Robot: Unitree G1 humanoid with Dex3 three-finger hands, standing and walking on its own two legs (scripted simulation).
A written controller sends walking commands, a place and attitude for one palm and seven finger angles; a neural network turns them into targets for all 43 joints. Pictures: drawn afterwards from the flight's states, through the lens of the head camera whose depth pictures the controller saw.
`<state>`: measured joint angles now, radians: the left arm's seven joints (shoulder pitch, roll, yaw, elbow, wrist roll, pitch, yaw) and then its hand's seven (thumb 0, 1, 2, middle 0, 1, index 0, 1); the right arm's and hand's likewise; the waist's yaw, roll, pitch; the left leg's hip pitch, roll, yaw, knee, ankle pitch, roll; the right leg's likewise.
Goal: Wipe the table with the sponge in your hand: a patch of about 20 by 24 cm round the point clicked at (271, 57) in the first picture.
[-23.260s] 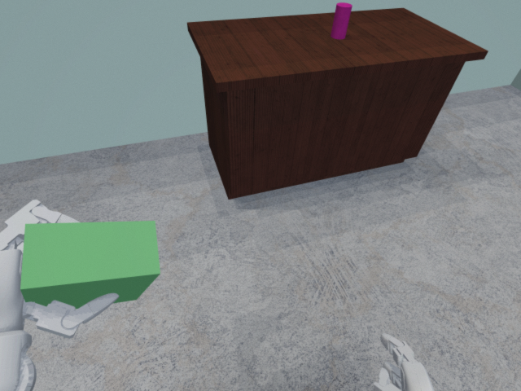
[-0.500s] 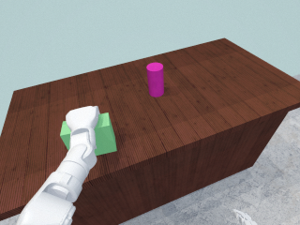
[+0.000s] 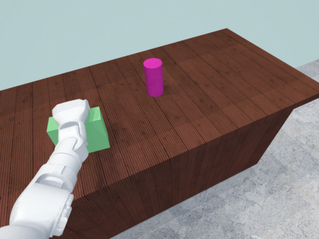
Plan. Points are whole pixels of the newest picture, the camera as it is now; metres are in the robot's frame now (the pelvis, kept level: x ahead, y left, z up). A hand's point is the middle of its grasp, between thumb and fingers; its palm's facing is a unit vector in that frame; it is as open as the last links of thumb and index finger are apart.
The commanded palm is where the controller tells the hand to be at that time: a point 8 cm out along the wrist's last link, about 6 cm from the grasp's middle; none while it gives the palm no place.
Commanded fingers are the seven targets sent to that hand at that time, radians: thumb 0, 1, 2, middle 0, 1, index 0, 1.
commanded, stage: wipe forward along the third lane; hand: left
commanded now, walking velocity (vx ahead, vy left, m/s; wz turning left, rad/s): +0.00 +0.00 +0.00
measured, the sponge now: (83, 137) +0.41 +0.24 +0.01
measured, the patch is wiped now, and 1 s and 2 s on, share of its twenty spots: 0.95 1.00 1.00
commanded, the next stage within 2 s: wipe back along the third lane in 0.52 s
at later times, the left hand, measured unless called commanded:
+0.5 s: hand (74, 112) +0.47 +0.27 +0.06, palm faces -0.11 +0.00 -0.99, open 10.2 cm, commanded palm +0.46 +0.27 +0.10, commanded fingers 0.00 0.10 1.30 -1.20 -1.60 -1.20 -1.60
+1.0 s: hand (72, 113) +0.47 +0.28 +0.06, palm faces -0.03 -0.01 -1.00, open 10.2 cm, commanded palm +0.42 +0.26 +0.09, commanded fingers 0.00 0.10 1.30 -1.20 -1.60 -1.20 -1.60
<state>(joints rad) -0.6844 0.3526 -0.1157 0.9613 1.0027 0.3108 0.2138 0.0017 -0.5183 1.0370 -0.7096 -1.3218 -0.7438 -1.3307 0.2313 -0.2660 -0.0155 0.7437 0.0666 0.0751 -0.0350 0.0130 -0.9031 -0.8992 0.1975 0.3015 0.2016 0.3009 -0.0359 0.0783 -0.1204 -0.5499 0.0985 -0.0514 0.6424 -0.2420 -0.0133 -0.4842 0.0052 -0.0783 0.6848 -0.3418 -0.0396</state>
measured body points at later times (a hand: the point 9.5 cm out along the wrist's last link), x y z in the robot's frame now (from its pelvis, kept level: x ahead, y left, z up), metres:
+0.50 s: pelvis +0.01 +0.03 +0.00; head +0.06 +0.02 +0.45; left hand +0.47 +0.27 +0.11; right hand +0.06 -0.24 -0.14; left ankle +0.05 +0.19 -0.72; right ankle +0.00 -0.09 -0.72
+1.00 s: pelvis +0.03 +0.06 +0.00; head +0.06 +0.05 +0.45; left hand +0.46 +0.27 +0.11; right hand +0.11 -0.19 -0.13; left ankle +0.05 +0.19 -0.72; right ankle +0.00 -0.09 -0.72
